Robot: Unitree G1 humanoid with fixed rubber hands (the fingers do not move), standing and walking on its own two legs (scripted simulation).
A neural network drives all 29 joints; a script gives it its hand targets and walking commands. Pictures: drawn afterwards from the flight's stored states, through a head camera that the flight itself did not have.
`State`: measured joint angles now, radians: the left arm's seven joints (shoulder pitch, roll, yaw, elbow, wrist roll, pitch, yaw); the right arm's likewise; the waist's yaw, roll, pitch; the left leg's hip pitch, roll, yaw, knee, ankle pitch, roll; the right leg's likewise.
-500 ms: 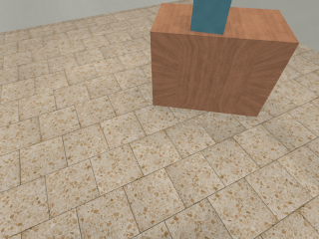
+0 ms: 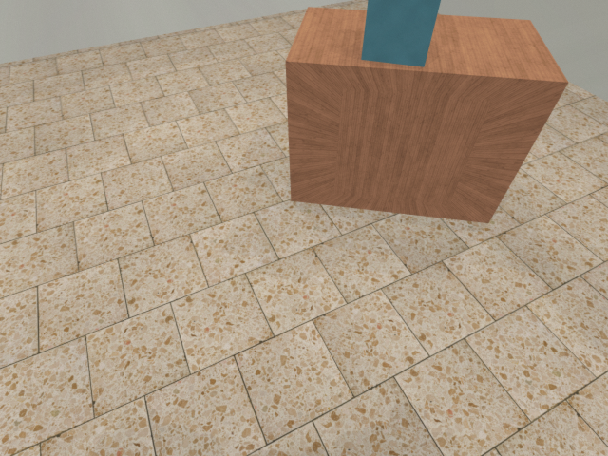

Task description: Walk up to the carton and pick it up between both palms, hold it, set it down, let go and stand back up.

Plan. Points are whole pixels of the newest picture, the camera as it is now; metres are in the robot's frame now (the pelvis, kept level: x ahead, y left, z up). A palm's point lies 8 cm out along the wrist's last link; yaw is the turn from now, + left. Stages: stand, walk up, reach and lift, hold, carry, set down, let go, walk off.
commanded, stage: walk up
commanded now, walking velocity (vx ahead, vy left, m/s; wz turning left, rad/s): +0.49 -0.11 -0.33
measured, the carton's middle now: (402, 11) +1.38 -0.29 +0.02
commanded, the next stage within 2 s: none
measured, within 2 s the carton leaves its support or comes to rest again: neither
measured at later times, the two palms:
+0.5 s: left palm out of the picture +0.03 +0.12 -0.11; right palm out of the picture +0.15 -0.33 -0.14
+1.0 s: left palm (224, 264) +0.48 +0.18 -0.14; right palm (477, 325) +0.34 -0.28 -0.12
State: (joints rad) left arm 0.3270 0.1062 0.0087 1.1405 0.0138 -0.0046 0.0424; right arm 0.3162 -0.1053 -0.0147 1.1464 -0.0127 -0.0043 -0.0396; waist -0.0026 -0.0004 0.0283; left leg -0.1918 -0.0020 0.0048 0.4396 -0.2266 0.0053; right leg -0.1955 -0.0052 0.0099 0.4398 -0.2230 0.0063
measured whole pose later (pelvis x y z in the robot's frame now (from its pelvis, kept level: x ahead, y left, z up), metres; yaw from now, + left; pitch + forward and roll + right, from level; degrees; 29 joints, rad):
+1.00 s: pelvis +0.41 -0.05 +0.01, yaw -7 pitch -2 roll -3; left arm 0.27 0.20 0.08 1.01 0.02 -0.05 -0.01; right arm 0.37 -0.17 -0.05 1.08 -0.02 -0.09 0.01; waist -0.04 -0.01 0.05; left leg -0.14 0.03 0.15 0.42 -0.26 0.07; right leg -0.52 -0.10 -0.01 1.17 -0.21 -0.02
